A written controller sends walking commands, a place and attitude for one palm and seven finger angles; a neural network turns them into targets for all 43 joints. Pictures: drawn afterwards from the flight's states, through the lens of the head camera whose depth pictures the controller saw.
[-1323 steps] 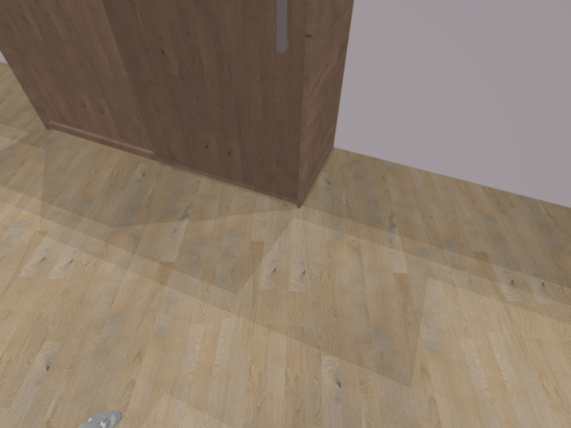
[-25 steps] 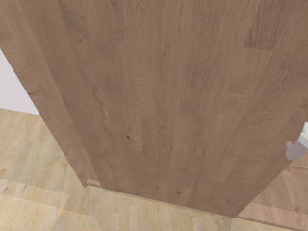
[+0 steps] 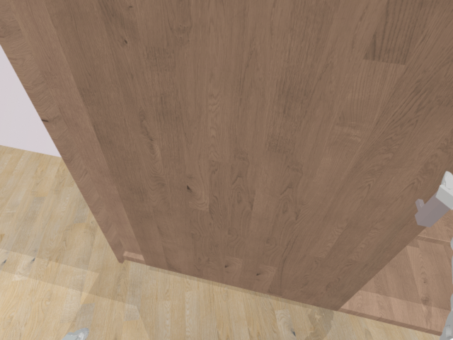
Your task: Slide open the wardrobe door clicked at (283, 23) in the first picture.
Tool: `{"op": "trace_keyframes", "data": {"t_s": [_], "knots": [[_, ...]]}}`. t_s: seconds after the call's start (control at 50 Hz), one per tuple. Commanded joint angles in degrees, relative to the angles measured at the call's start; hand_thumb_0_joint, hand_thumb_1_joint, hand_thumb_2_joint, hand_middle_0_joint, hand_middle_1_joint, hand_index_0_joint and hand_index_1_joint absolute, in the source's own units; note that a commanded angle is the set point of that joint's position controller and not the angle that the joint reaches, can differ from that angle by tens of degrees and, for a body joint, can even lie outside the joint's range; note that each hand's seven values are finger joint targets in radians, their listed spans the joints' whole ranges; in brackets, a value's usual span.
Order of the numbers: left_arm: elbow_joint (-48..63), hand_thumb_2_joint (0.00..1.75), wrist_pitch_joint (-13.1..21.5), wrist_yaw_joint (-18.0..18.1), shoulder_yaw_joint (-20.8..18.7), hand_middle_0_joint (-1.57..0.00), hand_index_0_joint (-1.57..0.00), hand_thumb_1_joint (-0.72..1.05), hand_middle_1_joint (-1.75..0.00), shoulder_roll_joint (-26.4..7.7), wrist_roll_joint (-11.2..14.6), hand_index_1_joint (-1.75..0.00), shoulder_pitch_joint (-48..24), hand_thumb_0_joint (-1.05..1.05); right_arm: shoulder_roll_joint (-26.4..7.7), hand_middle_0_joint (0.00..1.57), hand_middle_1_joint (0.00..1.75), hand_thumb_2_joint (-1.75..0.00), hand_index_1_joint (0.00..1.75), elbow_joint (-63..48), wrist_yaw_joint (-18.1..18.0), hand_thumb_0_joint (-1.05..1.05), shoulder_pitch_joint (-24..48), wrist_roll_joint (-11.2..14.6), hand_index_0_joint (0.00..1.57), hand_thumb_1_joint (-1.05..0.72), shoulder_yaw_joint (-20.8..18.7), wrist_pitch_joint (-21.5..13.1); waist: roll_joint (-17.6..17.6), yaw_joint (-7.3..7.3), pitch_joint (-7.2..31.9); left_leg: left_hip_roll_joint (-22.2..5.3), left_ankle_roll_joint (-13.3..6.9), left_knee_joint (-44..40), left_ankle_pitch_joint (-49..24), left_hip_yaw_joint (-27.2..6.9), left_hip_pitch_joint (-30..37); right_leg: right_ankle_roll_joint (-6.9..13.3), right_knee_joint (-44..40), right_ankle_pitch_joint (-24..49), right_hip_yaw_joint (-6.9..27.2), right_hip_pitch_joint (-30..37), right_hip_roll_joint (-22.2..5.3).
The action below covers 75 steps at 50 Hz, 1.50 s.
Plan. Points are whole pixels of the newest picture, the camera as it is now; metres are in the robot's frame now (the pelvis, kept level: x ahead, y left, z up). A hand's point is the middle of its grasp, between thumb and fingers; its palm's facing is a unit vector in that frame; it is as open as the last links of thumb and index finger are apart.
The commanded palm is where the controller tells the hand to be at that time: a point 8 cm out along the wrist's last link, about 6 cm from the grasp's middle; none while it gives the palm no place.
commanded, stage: stop walking and hold the door there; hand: right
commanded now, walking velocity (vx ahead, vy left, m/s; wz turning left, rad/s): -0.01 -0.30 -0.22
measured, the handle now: out of the picture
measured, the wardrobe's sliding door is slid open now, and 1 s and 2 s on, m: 0.68 0.68 0.68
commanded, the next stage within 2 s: loosen the grip on the handle in 1.18 s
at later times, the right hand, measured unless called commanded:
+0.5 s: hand (446, 194) +0.37 -0.35 +0.12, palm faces +0.41 +0.89 -0.21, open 6.0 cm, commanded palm +0.33 -0.37 +0.10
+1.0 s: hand (445, 192) +0.37 -0.35 +0.12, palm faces +0.45 +0.87 -0.21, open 5.9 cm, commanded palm +0.33 -0.37 +0.10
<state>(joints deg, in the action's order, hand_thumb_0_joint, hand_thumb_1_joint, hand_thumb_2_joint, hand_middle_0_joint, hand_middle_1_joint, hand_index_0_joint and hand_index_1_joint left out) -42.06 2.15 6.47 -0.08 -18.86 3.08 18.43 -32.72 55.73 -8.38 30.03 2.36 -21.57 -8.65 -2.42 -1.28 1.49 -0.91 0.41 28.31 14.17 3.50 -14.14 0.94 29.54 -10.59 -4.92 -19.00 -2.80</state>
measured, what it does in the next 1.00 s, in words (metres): steps on the spot: left foot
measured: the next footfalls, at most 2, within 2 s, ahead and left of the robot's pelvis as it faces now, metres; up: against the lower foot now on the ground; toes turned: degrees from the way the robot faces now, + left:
left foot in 0.68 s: -0.05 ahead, +0.05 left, +0.00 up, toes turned +0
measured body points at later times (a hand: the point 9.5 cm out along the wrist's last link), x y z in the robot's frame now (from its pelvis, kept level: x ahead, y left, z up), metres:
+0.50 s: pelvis -0.03 -0.07 +0.00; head +0.01 -0.08 +0.45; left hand +0.12 +0.13 -0.11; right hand +0.34 -0.40 +0.13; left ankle -0.07 +0.04 -0.69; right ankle +0.03 -0.15 -0.74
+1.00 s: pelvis -0.04 -0.05 +0.00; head -0.02 -0.05 +0.45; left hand +0.05 +0.23 -0.11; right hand +0.34 -0.39 +0.13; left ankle -0.09 +0.05 -0.74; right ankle +0.03 -0.15 -0.74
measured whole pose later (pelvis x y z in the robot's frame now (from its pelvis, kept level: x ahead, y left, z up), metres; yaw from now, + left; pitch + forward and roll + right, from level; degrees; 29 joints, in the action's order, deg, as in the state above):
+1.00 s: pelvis -0.04 -0.05 +0.00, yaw -2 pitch +1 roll +1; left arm -42.3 1.5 6.8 0.7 -18.7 2.7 18.7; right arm -27.7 52.1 -7.0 35.4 4.8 -15.1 -6.7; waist -1.4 -1.9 0.4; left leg 1.8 -1.2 28.4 20.0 2.4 -9.8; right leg 2.2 30.2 -9.6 -6.7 -22.1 -2.6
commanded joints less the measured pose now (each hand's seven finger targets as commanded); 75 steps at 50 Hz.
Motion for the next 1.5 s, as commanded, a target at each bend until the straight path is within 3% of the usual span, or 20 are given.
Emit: {"op": "trace_keyframes", "data": {"t_s": [0.0,0.06,0.1,0.18,0.2,0.24,0.26,0.32,0.46,0.62,0.72,0.88,1.24,1.26,1.28,1.3,1.32,1.34,1.42,1.48], "knots": [[6.45,0.9,1.31,0.11,-3.18,-0.2,-0.2,0.9,-0.3,-7.37,-0.19,-0.3,-2.26,0.0,-9.2,0.45,1.4,-0.9,1.4,-8.46,1.72,0.0,15.59,-1.83,0.45,-0.9,3.93,-1.84,3.74,-0.25,7.95,-14.78,-4.05,-7.5,-6.94,-12.22,0.53,-0.85,3.33,1.52,4.01,3.23,-3.07],[6.11,0.9,0.26,-0.18,-3.57,-0.2,-0.2,0.9,-0.3,-7.54,-0.1,-0.3,-3.39,0.0,-10.97,0.45,1.4,-0.9,1.4,-7.11,1.95,0.0,15.45,-1.66,0.45,-0.9,2.22,-1.78,11.48,1.3,5.7,-23.23,-8.16,-8.43,-16.64,-16.69,4.23,-1.91,13.97,-13.09,6.0,-4.96,-0.07],[5.64,0.9,0.75,-0.26,-3.48,-0.2,-0.2,0.9,-0.3,-7.25,-0.47,-0.3,-3.64,0.0,-10.18,0.45,1.4,-0.9,1.4,-8.6,2.16,0.0,16.65,-1.88,0.45,-0.9,2.02,-1.72,13.89,1.08,5.62,-24.94,-8.2,-5.38,-23.74,-13.79,5.78,-1.73,13.2,-15.73,7.79,-5.51,-1.44],[5.12,0.9,0.09,0.13,-3.33,-0.2,-0.2,0.9,-0.3,-6.06,-0.94,-0.3,-5.45,0.0,-6.66,0.45,1.4,-0.9,1.4,-12.82,2.78,0.0,18.87,-1.65,0.45,-0.9,4.73,-2.78,10.3,-0.05,6.28,-17.39,-1.62,4.33,-20.29,-2.85,-1.45,-1.79,-1.95,7.97,2.66,7.38,-1.59],[5.94,0.9,0.12,0.13,-3.73,-0.2,-0.2,0.9,-0.3,-6.59,-0.97,-0.3,-5.86,0.0,-5.18,0.45,1.4,-0.9,1.4,-15.95,2.99,0.0,20.21,-1.61,0.45,-0.9,5.84,-3.73,4.49,0.54,7.6,-13.32,0.37,8.26,-16.99,-0.48,-1.44,0.02,-2.71,15.91,5.26,7.6,-4.98],[7.59,0.9,0.29,-0.33,-2.99,-0.2,-0.2,0.9,-0.3,-6.23,-1.14,-0.3,-5.05,0.0,1.7,0.45,1.4,-0.9,1.4,-20.28,3.9,0.0,21.4,-1.21,0.45,-0.9,11.13,-5.34,-9.85,-0.65,9.57,-3.74,2.6,26.7,18.23,1.91,-9.48,6.1,-9.75,24.08,19.29,9.91,-14.53],[8.41,0.9,1.22,-0.68,-2.51,-0.2,-0.2,0.9,-0.3,-5.25,-1.59,-0.3,-6.03,0.0,4.78,0.45,1.4,-0.9,1.4,-25.29,4.11,0.0,22.18,-1.4,0.45,-0.9,13.57,-5.74,-9.42,-0.56,10.36,-3.1,1.53,33.29,21.57,-0.37,-11.58,7.19,-11.45,20.42,22.53,11.37,-16.82],[7.4,0.9,2.18,-0.18,-2.54,-0.2,-0.2,0.9,-0.3,-5.09,-0.93,-0.3,-5.39,0.0,5.63,0.45,1.4,-0.9,1.4,-28.11,3.68,0.0,22.8,0.03,0.45,-0.9,14.57,-3.48,1.39,-0.69,14.2,-2.43,1.7,32.85,14.53,-2.81,-13.53,7.51,-8.4,20.98,19.04,19.34,-15.62],[7.5,0.9,3.39,-0.53,0.15,-0.2,-0.2,0.9,-0.3,-3.4,-1.76,-0.3,-5.28,0.0,4.47,0.45,1.4,-0.9,1.4,-27.94,3.58,0.0,26.03,-0.48,0.45,-0.9,14.98,-0.34,-7.44,-0.94,15.37,-0.28,0.81,17.09,12.4,-2.7,-8.2,6.02,-12.97,8.73,16.74,20.85,-14.98],[8.03,0.9,3.34,-0.73,0.11,-0.2,-0.2,0.9,-0.3,-4.62,-2.13,-0.3,-4.26,0.0,0.49,0.45,1.4,-0.9,1.4,-23.9,3.52,0.0,24.97,-0.37,0.45,-0.9,11.56,-0.22,-5.95,-0.42,16.45,-0.71,-1.07,-5.82,2.44,-2.0,4.83,1.92,-8.22,10.09,11.78,15.6,-10.81],[8.12,0.9,3.03,-0.09,-0.67,-0.2,-0.2,0.9,-0.3,-5.35,-0.88,-0.3,-3.83,0.0,0.88,0.45,1.4,-0.9,1.4,-20.53,3.66,0.0,24.7,0.5,0.45,-0.9,11.94,-0.05,1.03,-0.62,16.41,-3.7,-1.5,-4.22,-2.81,-4.27,3.71,1.18,-5.45,9.41,9.95,13.87,-9.48],[6.71,0.9,2.03,0.8,-1.21,-0.2,-0.2,0.9,-0.3,-6.57,-0.73,-0.3,-2.36,0.0,-1.73,0.45,1.4,-0.9,1.4,-13.77,3.2,0.0,22.98,0.14,0.45,-0.9,10.18,-0.4,-2.57,-0.8,12.73,-5.45,-1.62,-4.22,-3.31,-6.38,1.09,1.23,-3.65,9.13,9.43,10.8,-9.35],[5.92,0.9,0.76,1.24,-1.41,-0.2,-0.2,0.9,-0.3,-6.8,-0.6,-0.3,-1.37,0.0,-3.89,0.45,1.4,-0.9,1.4,-9.49,3.69,0.0,20.03,-0.08,0.45,-0.9,8.2,-1.94,0.75,-0.4,10.75,-5.95,-0.75,-3.35,-10.46,-6.88,1.12,2.02,-1.14,14.78,8.57,9.79,-8.8],[9.41,0.9,2.84,-1.87,-7.15,-0.2,-0.2,0.9,-0.3,-8.55,-1.63,-0.3,-0.06,0.0,-44.19,0.45,1.4,-0.9,1.4,-21.35,3.39,0.0,54.81,-6.14,0.45,-0.9,-23.99,-4.8,6.66,2.67,2.62,-4.96,-0.15,-7.99,-11.91,-11.39,-7.19,2.94,1.69,11.62,5.06,7.19,-4.73],[7.52,0.9,5.3,-2.36,-4.07,-0.2,-0.2,0.9,-0.3,-7.73,-4.56,-0.3,-5.24,0.0,-17.46,0.45,1.4,-0.84,1.4,-8.85,7.62,0.0,50.9,-8.05,0.45,-0.78,-3.88,0.8,11.02,-4.29,18.72,2.09,-2.94,1.8,-31.35,-1.72,-3.21,3.51,-1.74,23.82,2.0,10.82,1.64],[6.91,0.9,5.8,-2.44,-5.65,-0.2,-0.2,0.9,-0.3,-6.83,-1.98,-0.3,0.88,0.0,-11.25,0.45,1.4,-0.78,1.4,-4.9,9.67,0.0,34.98,-7.7,0.45,-0.66,-7.04,2.71,11.14,-2.5,21.93,2.6,-1.54,3.66,-28.01,0.11,-7.64,3.91,2.0,32.25,2.82,16.39,1.94],[7.59,0.9,6.7,-2.76,-5.12,-0.2,-0.2,0.9,-0.3,-6.64,-2.43,-0.3,-0.56,0.0,-9.88,0.45,1.4,-0.73,1.4,-10.02,10.92,0.0,29.47,-5.48,0.45,-0.54,-6.61,2.04,-1.78,2.73,25.45,1.28,-1.81,2.06,-26.9,-0.92,-5.37,2.19,3.16,37.9,2.64,21.05,1.36],[7.21,0.9,6.05,-3.05,-4.91,-0.2,-0.2,0.9,-0.3,-6.66,-2.92,-0.3,-0.96,0.0,-12.14,0.45,1.4,-0.67,1.4,-19.36,9.79,0.0,31.64,-4.22,0.45,-0.42,-6.67,0.39,-9.52,2.01,24.96,1.59,-1.37,0.29,-18.55,-1.4,-8.42,1.36,2.5,33.71,3.69,25.12,0.41],[8.43,0.9,5.15,-2.78,-4.03,-0.2,-0.2,0.9,-0.3,-6.02,-2.37,-0.3,-2.9,0.0,-6.24,0.45,1.4,-0.43,1.4,-19.45,5.46,0.0,31.57,-4.52,0.45,0.07,-0.49,0.47,2.99,-1.09,15.16,2.07,-1.74,-2.01,-4.47,-0.64,-11.97,2.37,0.5,7.81,4.71,14.82,0.35],[8.64,0.9,5.01,-2.29,-3.38,-0.2,-0.2,0.9,-0.3,-6.15,-1.63,-0.3,-3.56,0.0,-9.66,0.44,1.38,-0.26,1.38,-20.66,4.28,0.0,34.25,-4.64,0.44,0.43,-0.45,1.21,-3.16,-0.79,17.56,1.88,-1.63,-1.46,0.82,-1.76,-13.65,1.91,-0.49,0.25,4.84,14.53,0.89]]}}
